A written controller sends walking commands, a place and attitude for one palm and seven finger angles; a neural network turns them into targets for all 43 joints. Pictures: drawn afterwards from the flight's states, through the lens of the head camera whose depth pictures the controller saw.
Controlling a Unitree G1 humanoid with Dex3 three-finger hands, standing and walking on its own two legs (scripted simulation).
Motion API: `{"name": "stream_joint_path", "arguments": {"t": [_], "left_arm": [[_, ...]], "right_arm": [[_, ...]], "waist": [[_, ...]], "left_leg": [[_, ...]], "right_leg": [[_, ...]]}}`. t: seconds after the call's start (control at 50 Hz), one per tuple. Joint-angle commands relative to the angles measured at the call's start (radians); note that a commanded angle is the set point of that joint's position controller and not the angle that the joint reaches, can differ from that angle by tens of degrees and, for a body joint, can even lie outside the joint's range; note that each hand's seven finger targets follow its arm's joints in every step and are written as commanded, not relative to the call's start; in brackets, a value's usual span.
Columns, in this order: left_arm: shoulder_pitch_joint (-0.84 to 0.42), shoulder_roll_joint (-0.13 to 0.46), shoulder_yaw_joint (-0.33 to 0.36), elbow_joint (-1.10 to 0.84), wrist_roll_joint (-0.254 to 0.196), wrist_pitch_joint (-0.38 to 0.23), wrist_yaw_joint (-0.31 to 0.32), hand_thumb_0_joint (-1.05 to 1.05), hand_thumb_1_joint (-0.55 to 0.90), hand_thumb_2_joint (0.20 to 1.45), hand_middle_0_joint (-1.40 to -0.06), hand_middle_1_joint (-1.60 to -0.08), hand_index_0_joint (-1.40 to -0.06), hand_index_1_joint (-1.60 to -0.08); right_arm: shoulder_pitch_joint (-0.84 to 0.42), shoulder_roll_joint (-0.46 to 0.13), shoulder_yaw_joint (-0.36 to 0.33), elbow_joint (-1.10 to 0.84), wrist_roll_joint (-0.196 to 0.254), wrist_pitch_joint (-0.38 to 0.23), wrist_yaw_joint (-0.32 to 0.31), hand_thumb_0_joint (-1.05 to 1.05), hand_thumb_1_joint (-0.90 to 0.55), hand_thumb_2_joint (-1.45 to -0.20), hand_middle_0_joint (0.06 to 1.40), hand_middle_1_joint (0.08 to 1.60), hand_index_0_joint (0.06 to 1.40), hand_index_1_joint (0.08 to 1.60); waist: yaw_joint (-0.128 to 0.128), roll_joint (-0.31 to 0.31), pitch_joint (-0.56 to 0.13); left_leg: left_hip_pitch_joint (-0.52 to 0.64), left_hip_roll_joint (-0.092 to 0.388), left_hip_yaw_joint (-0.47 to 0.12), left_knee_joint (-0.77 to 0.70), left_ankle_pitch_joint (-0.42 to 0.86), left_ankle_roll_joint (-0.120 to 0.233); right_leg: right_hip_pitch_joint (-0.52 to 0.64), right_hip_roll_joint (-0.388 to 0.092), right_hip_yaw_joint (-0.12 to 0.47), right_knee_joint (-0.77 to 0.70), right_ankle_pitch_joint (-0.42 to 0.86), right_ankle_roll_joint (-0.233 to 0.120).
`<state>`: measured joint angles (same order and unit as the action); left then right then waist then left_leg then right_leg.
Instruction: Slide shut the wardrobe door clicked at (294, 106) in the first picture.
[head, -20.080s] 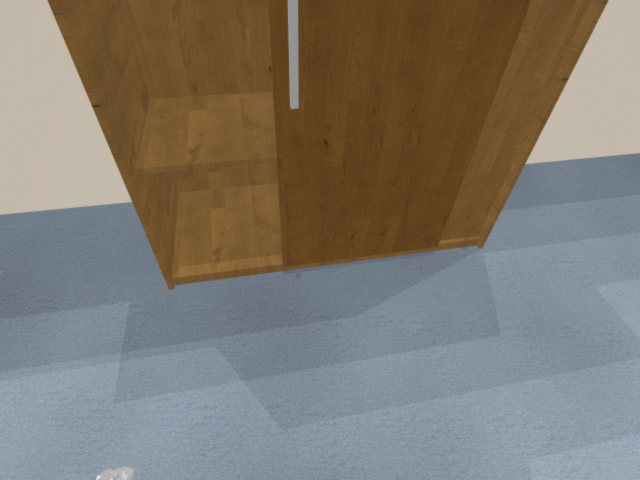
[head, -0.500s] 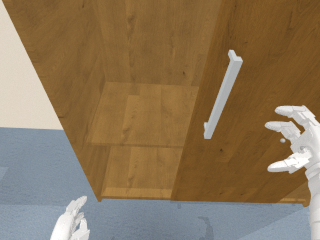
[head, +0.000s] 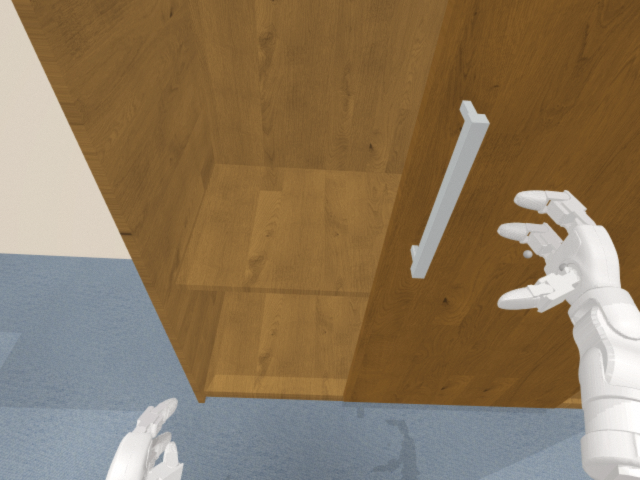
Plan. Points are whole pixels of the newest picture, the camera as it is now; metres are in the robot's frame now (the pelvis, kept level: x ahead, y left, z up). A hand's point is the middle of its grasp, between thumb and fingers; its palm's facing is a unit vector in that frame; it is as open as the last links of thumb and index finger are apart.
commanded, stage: move the hooked fingers beside the handle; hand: right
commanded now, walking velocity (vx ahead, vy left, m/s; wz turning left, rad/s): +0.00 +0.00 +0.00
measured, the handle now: (439, 201) +0.46 -0.13 +0.12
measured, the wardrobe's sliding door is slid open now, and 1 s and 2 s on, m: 0.43 0.43 0.43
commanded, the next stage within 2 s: feel for the door with the fingertips in 1.74 s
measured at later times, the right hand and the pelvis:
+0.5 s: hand (497, 229) +0.39 -0.19 +0.15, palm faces -0.01 +1.00 -0.02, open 14.0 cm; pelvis +0.00 +0.01 +0.00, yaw +1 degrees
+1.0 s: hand (499, 243) +0.38 -0.19 +0.13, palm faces -0.03 +1.00 -0.02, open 14.0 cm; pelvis +0.00 +0.00 +0.00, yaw +0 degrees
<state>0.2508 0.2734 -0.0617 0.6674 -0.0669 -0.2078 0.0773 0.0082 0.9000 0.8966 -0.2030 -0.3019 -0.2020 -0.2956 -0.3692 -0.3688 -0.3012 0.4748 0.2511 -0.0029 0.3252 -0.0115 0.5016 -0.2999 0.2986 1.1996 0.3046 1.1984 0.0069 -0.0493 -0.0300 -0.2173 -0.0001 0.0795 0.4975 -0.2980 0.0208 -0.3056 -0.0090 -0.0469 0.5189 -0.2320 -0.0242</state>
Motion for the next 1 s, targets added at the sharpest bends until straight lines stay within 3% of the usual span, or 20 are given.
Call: {"name": "stream_joint_path", "arguments": {"t": [0.0, 0.06, 0.1, 0.14, 0.2, 0.24, 0.26, 0.34, 0.38, 0.4, 0.42, 0.44, 0.5, 0.54, 0.64, 0.74, 0.8, 0.88, 0.9, 0.98], "left_arm": [[-0.064, 0.13, 0.058, -0.151, 0.001, -0.045, 0.005, 0.0, 0.9, 0.9, -0.2, -0.3, -0.2, -0.3], [-0.052, 0.129, 0.061, -0.142, 0.006, -0.052, 0.001, 0.0, 0.9, 0.9, -0.2, -0.3, -0.2, -0.3], [-0.041, 0.134, 0.061, -0.119, 0.005, -0.045, 0.004, 0.0, 0.9, 0.9, -0.2, -0.3, -0.2, -0.3], [-0.033, 0.142, 0.062, -0.108, 0.004, -0.039, 0.004, 0.0, 0.9, 0.9, -0.2, -0.3, -0.2, -0.3], [-0.03, 0.142, 0.061, -0.108, 0.001, -0.022, -0.002, 0.0, 0.9, 0.9, -0.2, -0.3, -0.2, -0.3], [-0.026, 0.14, 0.062, -0.124, 0.001, -0.013, -0.006, 0.0, 0.9, 0.9, -0.2, -0.3, -0.2, -0.3], [-0.022, 0.141, 0.063, -0.126, 0.0, -0.01, -0.007, 0.0, 0.9, 0.9, -0.2, -0.3, -0.2, -0.3], [-0.017, 0.138, 0.071, -0.138, 0.004, -0.012, -0.013, 0.0, 0.9, 0.9, -0.2, -0.3, -0.2, -0.3], [-0.008, 0.14, 0.07, -0.124, 0.004, -0.011, -0.009, 0.0, 0.9, 0.9, -0.2, -0.3, -0.2, -0.3], [0.0, 0.143, 0.071, -0.112, 0.004, -0.006, -0.007, 0.0, 0.9, 0.9, -0.2, -0.3, -0.2, -0.3], [0.0, 0.143, 0.07, -0.111, 0.001, -0.004, -0.008, 0.0, 0.9, 0.9, -0.2, -0.3, -0.2, -0.3], [0.008, 0.148, 0.071, -0.103, 0.001, -0.002, -0.006, 0.0, 0.9, 0.9, -0.2, -0.3, -0.2, -0.3], [0.014, 0.152, 0.072, -0.106, 0.003, 0.009, -0.01, 0.0, 0.9, 0.9, -0.2, -0.3, -0.2, -0.3], [0.016, 0.145, 0.071, -0.117, 0.001, 0.012, -0.013, 0.0, 0.9, 0.9, -0.2, -0.3, -0.2, -0.3], [0.016, 0.148, 0.078, -0.139, 0.007, 0.015, -0.016, 0.0, 0.9, 0.9, -0.2, -0.3, -0.2, -0.3], [0.008, 0.143, 0.078, -0.139, 0.001, 0.012, -0.019, 0.0, 0.9, 0.9, -0.2, -0.3, -0.2, -0.3], [0.003, 0.145, 0.077, -0.141, -0.003, 0.015, -0.018, 0.0, 0.9, 0.9, -0.2, -0.3, -0.2, -0.3], [-0.009, 0.144, 0.078, -0.151, -0.007, 0.012, -0.015, 0.0, 0.9, 0.9, -0.2, -0.3, -0.2, -0.3], [-0.008, 0.143, 0.077, -0.148, -0.005, 0.011, -0.015, 0.0, 0.9, 0.9, -0.2, -0.3, -0.2, -0.3], [-0.008, 0.144, 0.073, -0.129, 0.0, 0.007, -0.009, 0.0, 0.9, 0.9, -0.2, -0.3, -0.2, -0.3]], "right_arm": [[-0.423, -0.231, -0.045, -0.273, 0.008, -0.092, -0.019, 0.0, 0.5, -0.3, 0.3, 1.2, 0.3, 1.2], [-0.457, -0.219, -0.038, -0.286, 0.012, -0.133, -0.032, 0.0, 0.5, -0.3, 0.3, 1.2, 0.3, 1.2], [-0.469, -0.224, -0.043, -0.227, 0.016, -0.14, -0.041, 0.0, 0.5, -0.3, 0.3, 1.2, 0.3, 1.2], [-0.467, -0.245, -0.067, -0.136, 0.011, -0.126, -0.046, 0.0, 0.5, -0.3, 0.3, 1.2, 0.3, 1.2], [-0.432, -0.244, -0.062, -0.05, -0.01, -0.1, -0.048, 0.0, 0.5, -0.3, 0.3, 1.2, 0.3, 1.2], [-0.441, -0.238, -0.05, -0.05, -0.015, -0.096, -0.045, 0.0, 0.5, -0.3, 0.3, 1.2, 0.3, 1.2], [-0.447, -0.25, -0.059, -0.042, -0.015, -0.098, -0.043, 0.0, 0.5, -0.3, 0.3, 1.2, 0.3, 1.2], [-0.512, -0.24, -0.057, -0.134, 0.0, -0.154, -0.043, 0.0, 0.5, -0.3, 0.3, 1.2, 0.3, 1.2], [-0.572, -0.24, -0.049, -0.109, 0.004, -0.17, -0.044, 0.0, 0.5, -0.3, 0.3, 1.2, 0.3, 1.2], [-0.571, -0.258, -0.064, -0.081, 0.001, -0.175, -0.05, 0.0, 0.5, -0.3, 0.3, 1.2, 0.3, 1.2], [-0.579, -0.226, -0.03, -0.047, -0.002, -0.172, -0.048, 0.0, 0.5, -0.3, 0.3, 1.2, 0.3, 1.2], [-0.597, -0.243, -0.043, -0.013, -0.008, -0.168, -0.053, 0.0, 0.5, -0.3, 0.3, 1.2, 0.3, 1.2], [-0.527, -0.284, -0.077, 0.047, -0.025, -0.154, -0.055, 0.0, 0.5, -0.3, 0.3, 1.2, 0.3, 1.2], [-0.56, -0.243, -0.035, 0.028, -0.028, -0.156, -0.048, 0.0, 0.5, -0.3, 0.3, 1.2, 0.3, 1.2], [-0.528, -0.314, -0.123, -0.043, -0.006, -0.188, -0.042, 0.0, 0.5, -0.3, 0.3, 1.2, 0.3, 1.2], [-0.502, -0.259, -0.069, -0.06, -0.011, -0.188, -0.029, 0.0, 0.5, -0.3, 0.3, 1.2, 0.3, 1.2], [-0.471, -0.204, -0.025, -0.034, -0.007, -0.156, -0.019, 0.0, 0.5, -0.3, 0.3, 1.2, 0.3, 1.2], [-0.489, -0.158, 0.015, -0.098, 0.008, -0.138, -0.019, 0.0, 0.5, -0.3, 0.3, 1.2, 0.3, 1.2], [-0.504, -0.142, 0.032, -0.111, 0.009, -0.142, -0.028, 0.0, 0.5, -0.3, 0.3, 1.2, 0.3, 1.2], [-0.62, -0.167, 0.023, -0.132, -0.006, -0.17, -0.08, 0.0, 0.5, -0.3, 0.3, 1.2, 0.3, 1.2]], "waist": [[0.007, -0.02, -0.269], [0.015, -0.032, -0.316], [0.025, 0.05, -0.279], [0.025, 0.073, -0.227], [0.012, 0.027, -0.196], [0.011, 0.003, -0.218], [0.012, 0.028, -0.225], [0.018, 0.029, -0.318], [0.037, 0.035, -0.291], [0.039, 0.076, -0.265], [0.049, 0.051, -0.233], [0.052, 0.065, -0.213], [0.026, 0.044, -0.234], [0.034, 0.007, -0.265], [0.012, 0.049, -0.348], [0.026, 0.001, -0.274], [0.034, 0.025, -0.223], [0.037, 0.001, -0.252], [0.044, 0.035, -0.253], [0.057, 0.013, -0.251]], "left_leg": [[-0.037, -0.01, -0.039, -0.062, 0.274, 0.005], [-0.041, -0.015, -0.039, -0.057, 0.288, 0.004], [-0.037, -0.018, -0.042, -0.067, 0.287, -0.001], [-0.049, -0.012, -0.048, -0.072, 0.265, -0.006], [-0.049, -0.004, -0.058, -0.072, 0.266, -0.003], [-0.043, -0.002, -0.058, -0.063, 0.282, -0.003], [-0.039, -0.003, -0.056, -0.061, 0.285, -0.003], [-0.007, -0.009, -0.059, -0.044, 0.366, -0.003], [-0.031, -0.01, -0.064, -0.05, 0.342, -0.008], [-0.035, -0.011, -0.064, -0.055, 0.329, -0.009], [-0.061, -0.011, -0.065, -0.058, 0.295, -0.01], [-0.079, -0.01, -0.067, -0.061, 0.278, -0.011], [-0.054, -0.004, -0.075, -0.056, 0.277, -0.008], [-0.052, -0.003, -0.07, -0.046, 0.301, -0.006], [0.019, -0.006, -0.073, -0.027, 0.412, -0.01], [-0.038, -0.01, -0.062, -0.033, 0.382, -0.006], [-0.071, -0.011, -0.055, -0.044, 0.332, -0.003], [-0.095, -0.013, -0.044, -0.039, 0.294, 0.001], [-0.099, -0.015, -0.042, -0.042, 0.283, 0.0], [-0.141, -0.017, -0.038, -0.045, 0.198, 0.001]], "right_leg": [[0.225, 0.004, 0.071, -0.037, 0.194, -0.019], [0.272, 0.002, 0.078, -0.032, 0.217, -0.014], [0.234, 0.0, 0.07, -0.032, 0.194, -0.023], [0.182, 0.005, 0.064, -0.043, 0.146, -0.024], [0.144, 0.012, 0.048, -0.038, 0.134, -0.025], [0.144, 0.015, 0.045, -0.036, 0.146, -0.024], [0.14, 0.013, 0.048, -0.033, 0.148, -0.024], [0.195, 0.01, 0.044, -0.012, 0.218, -0.029], [0.184, 0.011, 0.043, -0.011, 0.184, -0.029], [0.161, 0.006, 0.044, -0.01, 0.172, -0.032], [0.15, 0.009, 0.043, -0.017, 0.14, -0.031], [0.141, 0.009, 0.044, -0.015, 0.124, -0.033], [0.117, 0.014, 0.038, -0.012, 0.122, -0.033], [0.14, 0.017, 0.04, -0.01, 0.144, -0.03], [0.151, 0.014, 0.034, 0.002, 0.218, -0.034], [0.163, 0.008, 0.036, -0.003, 0.216, -0.033], [0.151, 0.007, 0.042, -0.006, 0.18, -0.034], [0.19, 0.004, 0.059, -0.01, 0.179, -0.025], [0.188, 0.002, 0.062, -0.005, 0.174, -0.028], [0.219, -0.004, 0.09, -0.024, 0.12, -0.019]]}}
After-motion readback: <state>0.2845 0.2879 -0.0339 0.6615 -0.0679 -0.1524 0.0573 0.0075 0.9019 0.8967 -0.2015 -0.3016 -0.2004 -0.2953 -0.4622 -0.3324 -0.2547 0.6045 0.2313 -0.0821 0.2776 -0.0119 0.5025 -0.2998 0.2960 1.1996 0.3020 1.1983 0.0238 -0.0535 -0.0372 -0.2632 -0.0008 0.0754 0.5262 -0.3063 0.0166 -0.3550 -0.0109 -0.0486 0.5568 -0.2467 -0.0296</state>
